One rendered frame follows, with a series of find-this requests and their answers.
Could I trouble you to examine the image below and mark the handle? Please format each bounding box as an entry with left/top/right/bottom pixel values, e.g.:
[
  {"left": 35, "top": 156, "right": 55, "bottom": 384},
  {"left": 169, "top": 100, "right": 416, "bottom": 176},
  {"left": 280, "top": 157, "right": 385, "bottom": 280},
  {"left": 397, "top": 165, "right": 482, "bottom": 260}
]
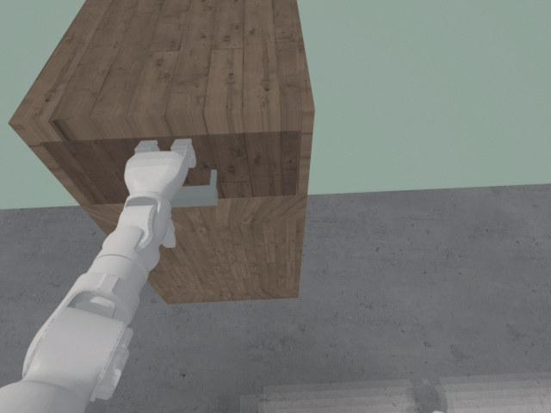
[{"left": 170, "top": 170, "right": 218, "bottom": 207}]

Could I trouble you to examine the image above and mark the cabinet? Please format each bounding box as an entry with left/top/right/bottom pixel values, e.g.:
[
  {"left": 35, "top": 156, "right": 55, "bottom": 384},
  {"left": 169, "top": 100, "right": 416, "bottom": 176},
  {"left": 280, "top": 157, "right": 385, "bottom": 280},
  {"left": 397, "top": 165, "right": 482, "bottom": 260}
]
[{"left": 8, "top": 0, "right": 315, "bottom": 305}]

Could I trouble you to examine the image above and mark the robot left hand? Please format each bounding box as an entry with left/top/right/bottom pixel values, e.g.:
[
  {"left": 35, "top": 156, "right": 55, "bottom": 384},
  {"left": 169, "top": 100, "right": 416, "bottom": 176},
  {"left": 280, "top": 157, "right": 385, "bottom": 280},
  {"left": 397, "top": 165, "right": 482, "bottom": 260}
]
[{"left": 124, "top": 139, "right": 196, "bottom": 248}]

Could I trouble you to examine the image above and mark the robot left forearm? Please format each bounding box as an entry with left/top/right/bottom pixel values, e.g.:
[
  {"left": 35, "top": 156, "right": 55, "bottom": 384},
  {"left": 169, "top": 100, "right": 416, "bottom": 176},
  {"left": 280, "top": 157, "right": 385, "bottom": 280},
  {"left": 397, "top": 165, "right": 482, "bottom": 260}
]
[{"left": 22, "top": 192, "right": 171, "bottom": 379}]

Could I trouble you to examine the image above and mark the drawer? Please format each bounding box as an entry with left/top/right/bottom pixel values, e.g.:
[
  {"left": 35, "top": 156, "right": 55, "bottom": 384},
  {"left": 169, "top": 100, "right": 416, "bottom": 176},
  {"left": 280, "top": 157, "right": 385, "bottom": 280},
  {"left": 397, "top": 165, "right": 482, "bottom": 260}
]
[{"left": 42, "top": 131, "right": 299, "bottom": 205}]

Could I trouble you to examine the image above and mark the robot left upper arm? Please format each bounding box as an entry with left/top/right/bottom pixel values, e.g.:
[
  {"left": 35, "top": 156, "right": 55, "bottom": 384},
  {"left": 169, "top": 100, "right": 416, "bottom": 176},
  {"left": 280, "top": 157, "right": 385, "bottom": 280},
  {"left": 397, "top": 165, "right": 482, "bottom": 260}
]
[{"left": 0, "top": 306, "right": 133, "bottom": 413}]

